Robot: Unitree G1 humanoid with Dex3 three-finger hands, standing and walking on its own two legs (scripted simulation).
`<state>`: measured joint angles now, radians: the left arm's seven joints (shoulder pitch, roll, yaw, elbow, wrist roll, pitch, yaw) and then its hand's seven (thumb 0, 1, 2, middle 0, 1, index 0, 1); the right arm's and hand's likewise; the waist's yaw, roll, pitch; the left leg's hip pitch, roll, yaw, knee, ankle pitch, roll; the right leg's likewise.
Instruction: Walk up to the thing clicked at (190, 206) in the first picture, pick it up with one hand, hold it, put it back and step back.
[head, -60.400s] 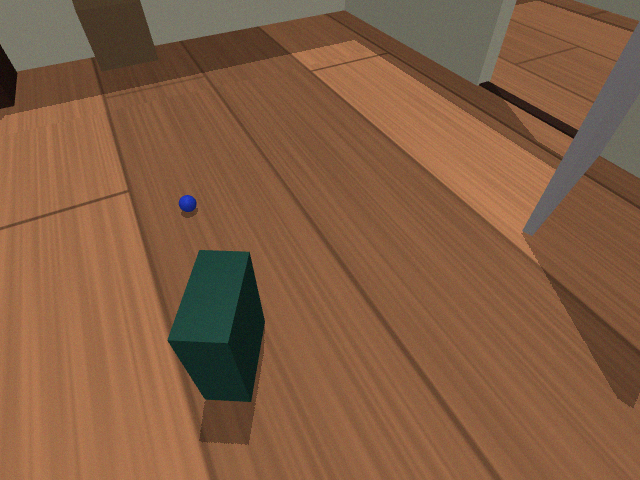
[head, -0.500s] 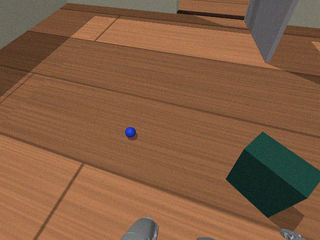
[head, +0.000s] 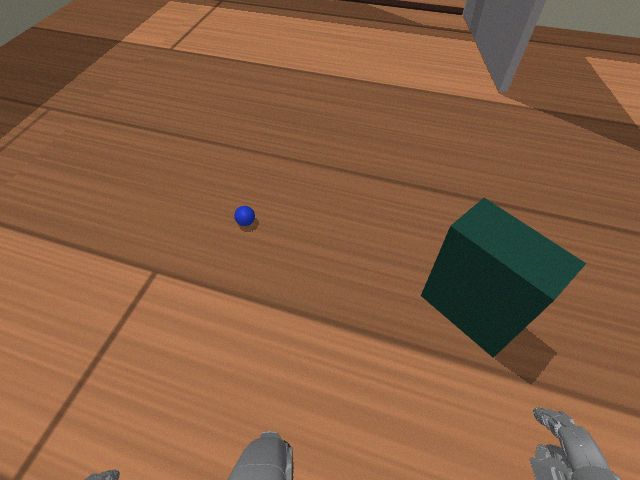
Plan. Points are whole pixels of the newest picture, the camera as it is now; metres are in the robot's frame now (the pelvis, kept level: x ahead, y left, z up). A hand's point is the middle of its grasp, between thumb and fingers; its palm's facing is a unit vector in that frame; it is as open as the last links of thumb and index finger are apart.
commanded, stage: step back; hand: left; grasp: from above
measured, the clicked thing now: (244, 215) +1.07 +0.36 -0.71
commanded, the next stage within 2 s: stand in 1.20 s
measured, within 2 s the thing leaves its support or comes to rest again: neither
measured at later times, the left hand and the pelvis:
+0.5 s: hand out of the picture -0.06 +0.28 -0.13, palm faces +0.11 -0.91 -0.39, open 7.4 cm; pelvis -0.09 +0.00 +0.02, yaw +6 degrees
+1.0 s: hand out of the picture -0.03 +0.28 -0.14, palm faces +0.13 -0.92 -0.36, open 7.4 cm; pelvis -0.06 +0.01 +0.01, yaw +6 degrees
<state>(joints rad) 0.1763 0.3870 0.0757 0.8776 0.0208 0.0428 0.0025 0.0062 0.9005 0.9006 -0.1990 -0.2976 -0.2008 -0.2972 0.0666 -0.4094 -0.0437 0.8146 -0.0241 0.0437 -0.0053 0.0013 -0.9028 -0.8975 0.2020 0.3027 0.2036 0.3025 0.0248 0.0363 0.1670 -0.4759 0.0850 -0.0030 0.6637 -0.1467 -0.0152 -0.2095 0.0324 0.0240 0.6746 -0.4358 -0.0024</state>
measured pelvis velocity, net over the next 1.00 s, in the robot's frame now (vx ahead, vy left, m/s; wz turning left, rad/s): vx -0.06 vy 0.01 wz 0.11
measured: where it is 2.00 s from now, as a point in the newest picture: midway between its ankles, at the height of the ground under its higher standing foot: outside the picture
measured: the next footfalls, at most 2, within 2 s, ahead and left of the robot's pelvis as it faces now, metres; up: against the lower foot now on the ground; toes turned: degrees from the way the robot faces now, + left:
left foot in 0.32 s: -0.06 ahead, +0.13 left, +0.00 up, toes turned +5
left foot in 0.86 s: +0.03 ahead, +0.15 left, +0.00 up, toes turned +8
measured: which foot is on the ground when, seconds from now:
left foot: down 0.00-0.02, up 0.04-0.30, down 0.32-0.60, up 0.62-0.84, down 0.86-1.00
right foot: down 0.00-1.00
